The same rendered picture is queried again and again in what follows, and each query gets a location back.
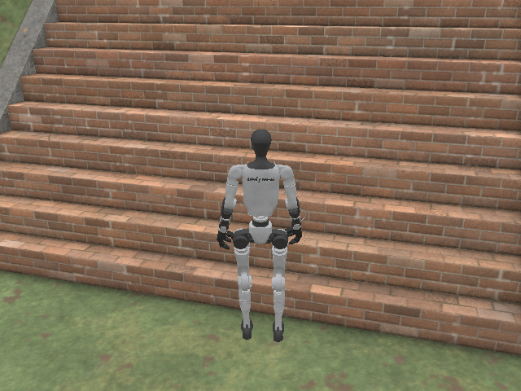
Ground right robot upper arm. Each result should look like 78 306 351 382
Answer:
278 165 298 209

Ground robot left forearm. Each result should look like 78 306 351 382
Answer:
218 198 233 233

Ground robot left shin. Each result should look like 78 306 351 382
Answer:
238 276 251 328

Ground robot right hand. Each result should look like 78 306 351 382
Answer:
285 226 302 244

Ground robot right forearm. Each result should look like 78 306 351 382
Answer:
288 197 301 230

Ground left robot upper arm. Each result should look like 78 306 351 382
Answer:
224 165 244 209

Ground robot left hand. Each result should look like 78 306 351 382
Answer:
217 231 234 250

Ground humanoid robot head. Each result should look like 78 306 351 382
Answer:
247 130 275 169

